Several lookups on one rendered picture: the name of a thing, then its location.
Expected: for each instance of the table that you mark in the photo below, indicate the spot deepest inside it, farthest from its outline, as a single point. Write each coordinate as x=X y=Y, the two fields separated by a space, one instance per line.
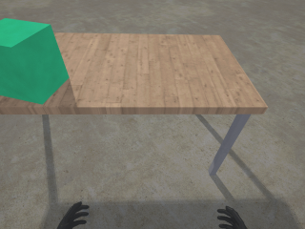
x=149 y=74

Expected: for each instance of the carton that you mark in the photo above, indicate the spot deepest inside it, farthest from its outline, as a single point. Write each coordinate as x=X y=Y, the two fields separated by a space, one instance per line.
x=31 y=65

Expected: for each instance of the robot right hand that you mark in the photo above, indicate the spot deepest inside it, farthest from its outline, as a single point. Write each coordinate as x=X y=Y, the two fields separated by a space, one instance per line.
x=235 y=220

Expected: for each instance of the robot left hand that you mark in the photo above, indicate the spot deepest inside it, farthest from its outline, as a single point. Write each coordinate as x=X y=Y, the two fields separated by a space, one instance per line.
x=68 y=221

